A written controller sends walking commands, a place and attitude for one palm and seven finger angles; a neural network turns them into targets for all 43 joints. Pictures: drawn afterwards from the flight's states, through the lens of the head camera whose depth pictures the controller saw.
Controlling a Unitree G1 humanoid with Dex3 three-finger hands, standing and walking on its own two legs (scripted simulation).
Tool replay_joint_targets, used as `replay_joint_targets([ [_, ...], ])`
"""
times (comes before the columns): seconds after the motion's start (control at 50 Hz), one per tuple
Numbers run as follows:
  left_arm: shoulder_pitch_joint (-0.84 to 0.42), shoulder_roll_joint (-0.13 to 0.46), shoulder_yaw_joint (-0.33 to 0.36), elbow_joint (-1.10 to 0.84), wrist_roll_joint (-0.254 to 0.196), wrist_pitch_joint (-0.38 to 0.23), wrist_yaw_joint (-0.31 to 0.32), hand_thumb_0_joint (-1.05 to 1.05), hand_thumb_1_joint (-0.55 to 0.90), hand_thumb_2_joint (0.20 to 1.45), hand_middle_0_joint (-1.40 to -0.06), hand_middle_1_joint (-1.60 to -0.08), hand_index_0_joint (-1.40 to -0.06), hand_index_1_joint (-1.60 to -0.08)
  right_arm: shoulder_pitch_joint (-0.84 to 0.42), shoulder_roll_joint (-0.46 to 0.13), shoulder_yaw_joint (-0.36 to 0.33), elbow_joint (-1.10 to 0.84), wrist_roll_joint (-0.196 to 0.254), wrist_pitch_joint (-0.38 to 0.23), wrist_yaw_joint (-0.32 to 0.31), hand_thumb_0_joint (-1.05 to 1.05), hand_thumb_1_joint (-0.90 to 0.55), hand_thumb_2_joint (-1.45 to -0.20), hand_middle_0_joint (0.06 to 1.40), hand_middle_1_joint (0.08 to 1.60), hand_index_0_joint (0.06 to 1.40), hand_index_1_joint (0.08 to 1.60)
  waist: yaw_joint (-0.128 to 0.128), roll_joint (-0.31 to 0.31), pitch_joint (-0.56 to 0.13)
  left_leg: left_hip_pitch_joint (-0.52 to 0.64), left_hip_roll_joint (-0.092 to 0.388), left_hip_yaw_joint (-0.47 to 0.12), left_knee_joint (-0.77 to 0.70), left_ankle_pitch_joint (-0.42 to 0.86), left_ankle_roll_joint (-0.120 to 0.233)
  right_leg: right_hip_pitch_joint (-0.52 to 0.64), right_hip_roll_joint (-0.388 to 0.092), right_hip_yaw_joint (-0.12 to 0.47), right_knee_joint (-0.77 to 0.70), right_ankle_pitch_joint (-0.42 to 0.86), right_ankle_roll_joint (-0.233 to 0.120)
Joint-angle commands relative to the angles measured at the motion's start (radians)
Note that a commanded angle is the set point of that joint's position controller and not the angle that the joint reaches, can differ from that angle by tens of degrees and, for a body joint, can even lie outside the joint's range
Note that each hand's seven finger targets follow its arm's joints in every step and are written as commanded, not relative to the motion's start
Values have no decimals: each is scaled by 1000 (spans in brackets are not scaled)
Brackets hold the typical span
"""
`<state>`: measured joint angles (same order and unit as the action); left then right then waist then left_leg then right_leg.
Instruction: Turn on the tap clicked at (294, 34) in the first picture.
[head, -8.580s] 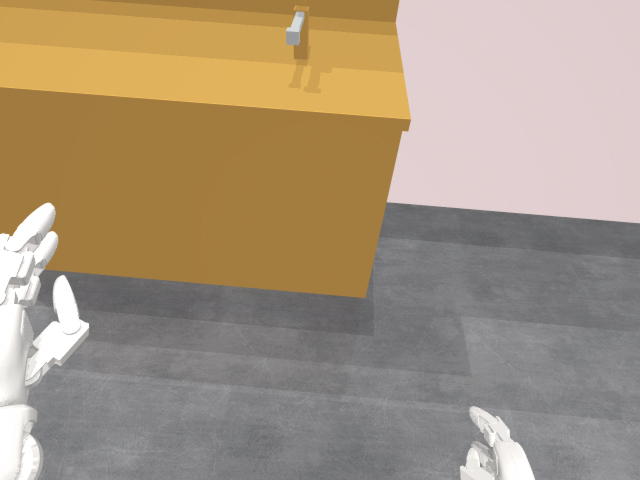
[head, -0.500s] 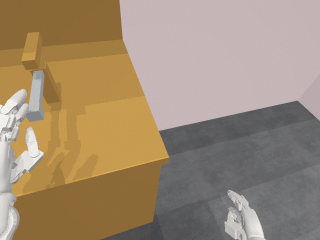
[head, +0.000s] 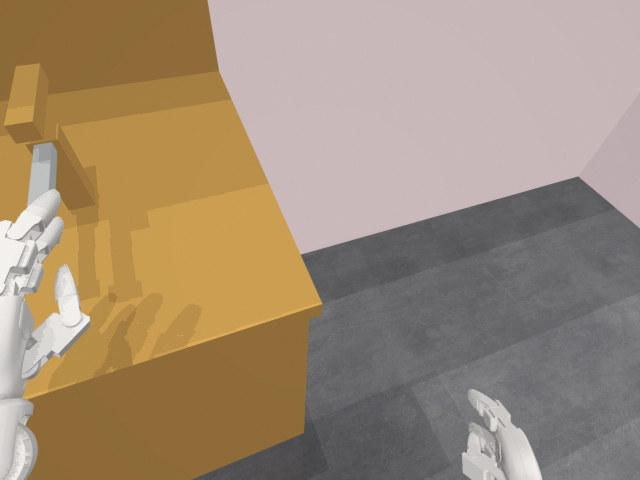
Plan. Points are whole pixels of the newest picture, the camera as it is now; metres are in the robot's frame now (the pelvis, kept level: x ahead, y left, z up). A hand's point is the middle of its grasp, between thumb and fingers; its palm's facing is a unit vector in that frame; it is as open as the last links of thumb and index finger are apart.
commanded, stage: come to a stop and stand still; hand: left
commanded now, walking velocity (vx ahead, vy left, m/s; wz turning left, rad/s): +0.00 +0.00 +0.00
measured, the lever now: (39, 230) +0.32 +0.32 +0.15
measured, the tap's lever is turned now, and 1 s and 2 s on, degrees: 0 1 2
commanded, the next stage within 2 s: look again from close up in 0.52 s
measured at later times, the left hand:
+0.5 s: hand (50, 325) +0.22 +0.26 +0.15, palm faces +0.39 -0.87 -0.32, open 7.4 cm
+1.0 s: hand (43, 321) +0.22 +0.27 +0.15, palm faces +0.42 -0.85 -0.33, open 7.4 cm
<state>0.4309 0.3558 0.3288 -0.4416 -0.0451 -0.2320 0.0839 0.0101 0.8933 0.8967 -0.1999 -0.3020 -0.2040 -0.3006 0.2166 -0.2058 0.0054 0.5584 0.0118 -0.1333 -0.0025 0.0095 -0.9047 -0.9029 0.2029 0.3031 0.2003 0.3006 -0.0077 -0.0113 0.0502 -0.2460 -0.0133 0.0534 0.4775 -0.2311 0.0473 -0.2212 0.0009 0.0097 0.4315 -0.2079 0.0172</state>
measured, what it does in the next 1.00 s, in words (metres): stands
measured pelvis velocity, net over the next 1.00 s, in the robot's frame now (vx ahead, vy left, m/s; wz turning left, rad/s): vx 0.01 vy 0.01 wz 0.03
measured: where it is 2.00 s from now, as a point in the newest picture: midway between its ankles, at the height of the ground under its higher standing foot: outside the picture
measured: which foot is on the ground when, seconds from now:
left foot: down 0.00-1.00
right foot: down 0.00-1.00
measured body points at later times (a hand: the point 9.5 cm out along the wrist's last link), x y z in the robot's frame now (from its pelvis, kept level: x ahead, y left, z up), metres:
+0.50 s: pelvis +0.00 +0.01 +0.00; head +0.01 +0.04 +0.45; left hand +0.19 +0.30 +0.17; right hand +0.20 -0.20 -0.05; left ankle +0.02 +0.08 -0.74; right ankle +0.01 -0.13 -0.74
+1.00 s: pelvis +0.01 +0.01 +0.00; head +0.02 +0.03 +0.45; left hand +0.19 +0.31 +0.17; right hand +0.19 -0.21 -0.07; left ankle +0.02 +0.08 -0.74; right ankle +0.01 -0.13 -0.74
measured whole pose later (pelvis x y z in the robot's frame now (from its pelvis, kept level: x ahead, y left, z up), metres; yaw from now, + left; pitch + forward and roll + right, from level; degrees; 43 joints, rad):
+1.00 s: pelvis +0.01 +0.01 +0.00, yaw +2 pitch -1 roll -1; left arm 0.41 0.34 0.34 -0.43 -0.05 -0.18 0.11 0.01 0.89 0.90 -0.21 -0.31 -0.21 -0.30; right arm 0.21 -0.19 0.02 0.57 0.01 -0.09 -0.04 0.01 -0.90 -0.90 0.20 0.30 0.20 0.30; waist 0.02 -0.02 0.04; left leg -0.19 -0.03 0.02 0.43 -0.22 0.06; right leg -0.14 -0.02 -0.02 0.35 -0.19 0.03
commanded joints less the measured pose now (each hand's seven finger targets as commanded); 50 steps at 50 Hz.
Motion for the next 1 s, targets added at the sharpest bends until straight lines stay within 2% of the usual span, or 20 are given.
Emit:
replay_joint_targets([
  [0.0, -106, 264, 231, -232, -11, -69, 43, 0, 900, 900, -200, -300, -200, -300, -124, -120, -41, -165, -5, -53, -42, 0, -900, -900, 200, 300, 200, 300, 32, 11, -130, -7, 75, -117, -118, -4, -23, 61, -57, 56, -80, 4, -37],
  [0.02, -121, 226, 198, -216, -9, -72, 39, 0, 900, 900, -200, -300, -200, -300, -119, -117, -39, -159, -7, -54, -47, 0, -900, -900, 200, 300, 200, 300, 28, 47, -129, -10, 75, -118, -126, -22, -18, 64, -55, 51, -79, -8, -38],
  [0.06, -139, 206, 176, -203, -8, -75, 37, 0, 900, 900, -200, -300, -200, -300, -109, -115, -36, -153, -6, -63, -49, 0, -900, -900, 200, 300, 200, 300, 31, 85, -126, -5, 72, -117, -133, -30, -15, 76, -48, 52, -84, 1, -39],
  [0.12, -173, 159, 115, -201, 2, -73, 32, 0, 900, 900, -200, -300, -200, -300, -105, -120, -35, -138, -10, -75, -46, 0, -900, -900, 200, 300, 200, 300, 28, 69, -129, 26, 68, -115, -136, -16, -20, 69, -40, 49, -100, 7, -38],
  [0.18, -164, 123, 65, -201, 12, -63, 32, 0, 900, 900, -200, -300, -200, -300, -99, -122, -36, -131, -10, -81, -36, 0, -900, -900, 200, 300, 200, 300, 30, 96, -129, 31, 67, -109, -142, 25, -24, 86, -32, 42, -95, 54, -35],
  [0.28, -137, 140, 86, -179, 16, -44, 36, 0, 900, 900, -200, -300, -200, -300, -100, -119, -34, -134, -13, -59, -35, 0, -900, -900, 200, 300, 200, 300, 33, 64, -131, 19, 62, -103, -145, 65, -32, 111, -26, 31, -103, 96, -31],
  [0.3, -143, 160, 110, -185, 14, -40, 37, 0, 900, 900, -200, -300, -200, -300, -107, -118, -33, -137, -14, -55, -38, 0, -900, -900, 200, 300, 200, 300, 33, 76, -123, 26, 58, -98, -147, 71, -38, 101, -24, 31, -108, 99, -31],
  [0.34, -137, 145, 100, -181, 10, -39, 34, 0, 900, 900, -200, -300, -200, -300, -104, -114, -30, -144, -13, -44, -38, 0, -900, -900, 200, 300, 200, 300, 32, 86, -124, 13, 56, -103, -155, 72, -38, 119, -19, 24, -106, 103, -31],
  [0.4, -138, 170, 127, -214, 4, -37, 33, 0, 900, 900, -200, -300, -200, -300, -112, -111, -29, -154, -13, -37, -42, 0, -900, -900, 200, 300, 200, 300, 33, 79, -143, 38, 51, -91, -147, 106, -42, 126, -16, 18, -107, 137, -29],
  [0.58, -137, 137, 88, -199, 4, -29, 32, 0, 900, 900, -200, -300, -200, -300, -100, -116, -31, -155, -9, -25, -40, 0, -900, -900, 200, 300, 200, 300, 33, 103, -148, 46, 56, -106, -171, 115, -47, 144, -7, -1, -90, 140, -22],
  [0.6, -136, 152, 107, -202, 5, -26, 34, 0, 900, 900, -200, -300, -200, -300, -109, -113, -30, -154, -11, -24, -44, 0, -900, -900, 200, 300, 200, 300, 35, 91, -150, 55, 53, -101, -167, 124, -51, 137, -6, -3, -96, 147, -22],
  [0.64, -126, 131, 85, -190, 3, -23, 33, 0, 900, 900, -200, -300, -200, -300, -102, -114, -31, -153, -9, -20, -42, 0, -900, -900, 200, 300, 200, 300, 34, 75, -152, 47, 51, -104, -165, 134, -49, 149, -8, -4, -95, 153, -22],
  [0.7, -121, 150, 106, -186, 3, -18, 37, 0, 900, 900, -200, -300, -200, -300, -110, -114, -31, -152, -10, -16, -46, 0, -900, -900, 200, 300, 200, 300, 36, 59, -139, 39, 47, -102, -168, 104, -52, 141, -9, -5, -108, 138, -21],
  [0.74, -122, 140, 95, -189, 3, -20, 38, 0, 900, 900, -200, -300, -200, -300, -106, -114, -32, -152, -10, -12, -46, 0, -900, -900, 200, 300, 200, 300, 34, 72, -138, 25, 43, -104, -170, 87, -46, 151, -10, -3, -108, 131, -22],
  [0.8, -115, 170, 126, -208, 4, -21, 42, 0, 900, 900, -200, -300, -200, -300, -112, -114, -35, -151, -10, -12, -49, 0, -900, -900, 200, 300, 200, 300, 36, 75, -155, 43, 42, -98, -159, 118, -48, 157, -9, -5, -102, 160, -22],
  [0.84, -108, 144, 102, -213, 1, -23, 40, 0, 900, 900, -200, -300, -200, -300, -104, -112, -35, -151, -9, -11, -47, 0, -900, -900, 200, 300, 200, 300, 33, 82, -165, 48, 40, -102, -153, 154, -49, 166, -12, -7, -94, 179, -24],
  [0.9, -96, 162, 118, -220, 0, -20, 42, 0, 900, 900, -200, -300, -200, -300, -110, -113, -36, -150, -8, -12, -49, 0, -900, -900, 200, 300, 200, 300, 36, 93, -168, 65, 42, -96, -146, 180, -54, 154, -11, -9, -93, 188, -22],
  [0.92, -108, 144, 100, -229, 0, -22, 41, 0, 900, 900, -200, -300, -200, -300, -101, -114, -36, -146, -8, -10, -49, 0, -900, -900, 200, 300, 200, 300, 31, 93, -168, 60, 42, -100, -148, 189, -55, 159, -10, -15, -87, 189, -22],
  [0.98, -95, 144, 100, -218, -2, -20, 42, 0, 900, 900, -200, -300, -200, -300, -101, -115, -38, -150, -6, -7, -48, 0, -900, -900, 200, 300, 200, 300, 34, 91, -163, 47, 44, -103, -150, 190, -53, 169, -10, -13, -83, 188, -22],
])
